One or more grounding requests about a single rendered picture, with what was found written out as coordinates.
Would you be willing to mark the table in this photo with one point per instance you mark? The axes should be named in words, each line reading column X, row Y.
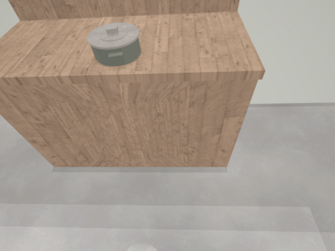
column 181, row 103

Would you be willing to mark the pot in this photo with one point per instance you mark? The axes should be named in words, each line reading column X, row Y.
column 118, row 57

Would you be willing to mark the knob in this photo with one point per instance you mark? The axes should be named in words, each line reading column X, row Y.
column 112, row 28

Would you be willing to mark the lid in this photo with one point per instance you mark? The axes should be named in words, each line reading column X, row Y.
column 127, row 34

